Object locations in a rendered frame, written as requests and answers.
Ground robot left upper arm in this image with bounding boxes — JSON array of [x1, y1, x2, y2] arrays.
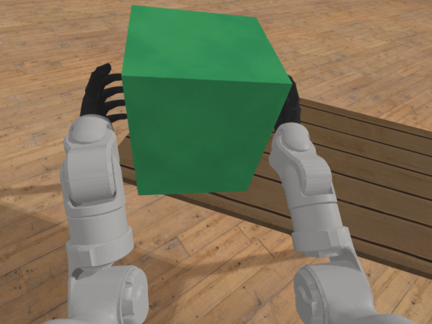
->
[[41, 265, 149, 324]]

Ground table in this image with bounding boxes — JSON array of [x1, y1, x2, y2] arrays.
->
[[118, 98, 432, 280]]

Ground right robot forearm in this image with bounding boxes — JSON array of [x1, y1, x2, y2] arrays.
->
[[269, 122, 375, 308]]

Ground left robot forearm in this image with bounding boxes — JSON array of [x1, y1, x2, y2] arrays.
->
[[59, 114, 134, 316]]

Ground left robot hand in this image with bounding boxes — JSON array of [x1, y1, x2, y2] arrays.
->
[[80, 63, 127, 123]]

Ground right robot hand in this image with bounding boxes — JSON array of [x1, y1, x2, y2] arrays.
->
[[274, 75, 301, 132]]

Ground carton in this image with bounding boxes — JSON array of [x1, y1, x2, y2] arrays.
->
[[121, 5, 293, 195]]

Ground robot right upper arm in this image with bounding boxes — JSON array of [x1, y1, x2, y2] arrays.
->
[[294, 260, 416, 324]]

